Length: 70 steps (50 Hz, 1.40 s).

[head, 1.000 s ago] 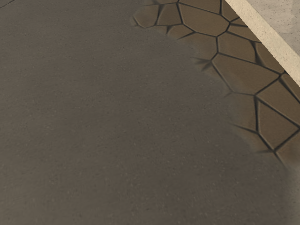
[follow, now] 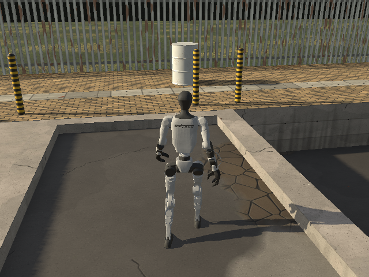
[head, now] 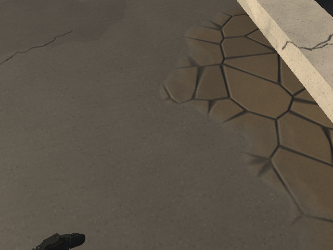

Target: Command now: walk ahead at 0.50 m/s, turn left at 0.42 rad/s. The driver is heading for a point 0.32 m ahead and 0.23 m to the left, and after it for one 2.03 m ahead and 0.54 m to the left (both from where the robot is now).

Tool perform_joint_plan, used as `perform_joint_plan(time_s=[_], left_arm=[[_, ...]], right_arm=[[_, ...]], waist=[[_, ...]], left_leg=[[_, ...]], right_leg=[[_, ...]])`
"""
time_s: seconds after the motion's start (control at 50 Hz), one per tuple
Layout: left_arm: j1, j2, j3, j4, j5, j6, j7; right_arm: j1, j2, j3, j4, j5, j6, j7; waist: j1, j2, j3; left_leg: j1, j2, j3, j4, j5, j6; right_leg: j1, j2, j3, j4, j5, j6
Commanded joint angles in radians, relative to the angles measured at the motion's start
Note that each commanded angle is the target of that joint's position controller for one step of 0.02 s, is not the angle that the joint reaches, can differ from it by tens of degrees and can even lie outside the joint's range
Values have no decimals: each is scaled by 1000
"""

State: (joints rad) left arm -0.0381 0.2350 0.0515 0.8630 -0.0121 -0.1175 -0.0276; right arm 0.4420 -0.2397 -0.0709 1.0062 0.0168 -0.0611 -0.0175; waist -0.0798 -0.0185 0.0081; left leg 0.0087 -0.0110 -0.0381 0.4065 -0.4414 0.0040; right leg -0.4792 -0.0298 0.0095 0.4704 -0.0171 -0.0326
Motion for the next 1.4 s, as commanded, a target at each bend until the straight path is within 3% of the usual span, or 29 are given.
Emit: perform_joint_plan(time_s=[0.02, 0.04, 0.06, 0.1, 0.12, 0.26, 0.42, 0.46, 0.48, 0.5, 0.52, 0.54, 0.56, 0.7, 0.84, 0.9, 0.92, 0.94, 0.96, 0.98, 1.02, 1.1, 1.2, 1.26, 1.3, 1.32, 1.34, 1.36, 1.4], left_arm=[[429, 323, 96, 52, 22, -2, 17], [419, 235, 70, 43, 15, 1, 15], [345, 165, 51, 29, 8, 1, 18], [209, 114, 34, 11, 24, 3, 18], [177, 95, 27, 12, 34, 1, 17], [139, 174, 55, 23, 27, 23, 60], [151, 231, 71, 12, -20, 81, 74], [216, 195, 64, 20, -8, 91, 70], [225, 130, 42, -18, 42, 86, 59], [239, 126, 32, -41, 37, 78, 47], [181, 172, 44, -42, 4, 80, 41], [145, 167, 43, -52, -8, 83, 44], [141, 162, 45, -40, 6, 90, 57], [133, 136, 40, -53, 17, 115, 75], [132, 154, 41, -69, 5, 98, 51], [241, 177, 55, -41, 9, 88, 36], [282, 248, 72, -39, 29, 92, 39], [240, 318, 83, -49, 58, 101, 42], [179, 265, 70, -92, 71, 95, 48], [107, 211, 57, -117, 57, 95, 58], [72, 168, 45, -132, 23, 98, 67], [170, 186, 47, -126, 27, 117, 80], [193, 260, 75, -141, 16, 128, 67], [207, 264, 72, -128, -6, 124, 47], [190, 205, 45, -112, -23, 118, 35], [237, 133, 17, -97, 2, 105, 21], [263, 54, -17, -115, 62, 90, -1], [237, 106, 1, -113, 27, 95, 8], [199, 194, 28, -105, -6, 114, 25]], right_arm=[[32, 12, 17, -120, 0, -24, -3], [29, -68, 2, -111, 21, -37, 0], [-46, -132, -16, -129, 35, -40, 0], [-123, -125, -27, -148, 16, -26, -12], [-104, -113, -36, -146, 11, -10, -14], [-190, -56, -26, -239, 0, 46, 8], [-294, -120, -45, -335, -8, 66, 61], [-154, -213, -86, -306, -14, 57, 42], [-125, -335, -112, -320, -27, 61, 17], [-146, -326, -94, -356, -41, 53, 24], [-163, -266, -78, -369, -33, 45, 37], [-217, -234, -69, -373, -20, 37, 35], [-259, -215, -65, -376, -9, 39, 29], [-293, -223, -67, -409, -17, 58, -12], [-301, -217, -64, -432, -17, 82, -18], [-306, -203, -58, -441, -1, 97, -26], [-281, -152, -45, -448, -2, 100, -27], [-283, -152, -48, -486, 8, 90, -23], [-276, -237, -71, -474, -12, 78, -15], [-243, -262, -85, -445, -6, 82, -8], [-197, -214, -77, -405, -10, 103, -11], [-298, -153, -49, -463, 8, 109, -2], [-334, -134, -30, -510, 1, 108, 20], [-298, -132, -30, -498, -4, 110, 22], [-204, -120, -30, -449, -11, 107, 20], [-175, -146, -31, -440, -18, 106, 10], [-171, -213, -33, -453, -37, 106, -6], [-212, -158, -14, -447, -65, 91, 3], [-302, -146, -13, -434, -64, 62, 14]], waist=[[171, -246, -359], [182, -251, -379], [178, -176, -236], [119, -67, -82], [81, -82, -59], [51, -71, -45], [64, -77, -53], [11, 59, -131], [50, 313, -175], [60, 309, -337], [26, 162, -324], [45, 118, -244], [67, 52, -188], [92, 132, -165], [73, 191, -130], [123, 169, -125], [112, 12, -137], [70, -282, -74], [74, -228, -65], [44, -153, -59], [42, -112, -34], [112, -134, -17], [141, -174, -62], [125, -172, -70], [65, -129, -81], [74, -35, -138], [115, 236, -193], [86, 254, -202], [83, 213, -94]], left_leg=[[-642, -43, 20, 712, -33, 22], [-748, -3, -99, 880, -153, 27], [-811, 46, -97, 924, -81, 37], [-721, 112, -63, 859, 48, 28], [-654, 132, -65, 826, 63, 24], [-568, 127, 20, 489, 311, -9], [-463, 56, 100, 190, 270, 57], [-191, 26, 54, 34, 621, 125], [36, 268, -287, 73, 1133, 246], [153, 418, -575, 19, 1024, 432], [111, 370, -496, -10, 919, 396], [29, 315, -392, -16, 806, 334], [-56, 267, -339, -34, 683, 281], [-243, 180, -316, -90, 410, 239], [-278, 151, -430, -95, 193, 203], [-352, 85, -412, -20, 175, 133], [-489, -1, -308, 170, 3, 77], [-676, -159, -82, 407, -159, 27], [-671, -81, -129, 615, -144, -7], [-649, -68, -127, 702, -69, -16], [-673, -55, -93, 811, 34, -51], [-713, -5, -15, 703, 102, -94], [-531, 42, 61, 436, 52, -85], [-387, 4, 78, 240, 70, -44], [-156, -8, 76, -76, 313, 12], [42, 87, -38, -93, 513, 30], [178, 332, -265, 1, 973, 107], [-12, 386, -268, -21, 833, 251], [-99, 286, -168, -66, 611, 220]], right_leg=[[888, -393, 574, -63, -204, -227], [870, -400, 718, -149, -344, -238], [750, -368, 559, -163, -356, -191], [458, -302, 303, -193, -4, -149], [373, -273, 200, -201, 157, -139], [278, -240, -103, -249, 405, -160], [432, -278, -160, -48, 361, -89], [336, -174, -217, 268, 255, 6], [21, -51, -244, 603, -361, 84], [-151, 64, -42, 840, -725, 103], [-193, 26, 54, 883, -663, 87], [-213, 1, 57, 846, -578, 70], [-203, -23, 61, 775, -506, 70], [-39, 23, 68, 453, -355, 93], [78, 60, 74, 212, -333, 77], [277, 28, 60, -63, -193, 25], [399, -176, 230, -139, -204, -42], [352, -363, 486, -216, -66, -194], [286, -407, 513, -218, -26, -254], [274, -342, 387, -190, -5, -208], [299, -242, 229, -166, -12, -138], [396, -219, 108, -171, 58, -166], [406, -269, 40, -149, 141, -178], [377, -268, 57, -103, 173, -174], [290, -227, 31, -28, 129, -109], [186, -174, -12, 36, -25, -22], [18, -91, -83, 218, -495, 74], [44, -82, -9, 288, -627, 105], [21, -68, 8, 395, -566, 122]])
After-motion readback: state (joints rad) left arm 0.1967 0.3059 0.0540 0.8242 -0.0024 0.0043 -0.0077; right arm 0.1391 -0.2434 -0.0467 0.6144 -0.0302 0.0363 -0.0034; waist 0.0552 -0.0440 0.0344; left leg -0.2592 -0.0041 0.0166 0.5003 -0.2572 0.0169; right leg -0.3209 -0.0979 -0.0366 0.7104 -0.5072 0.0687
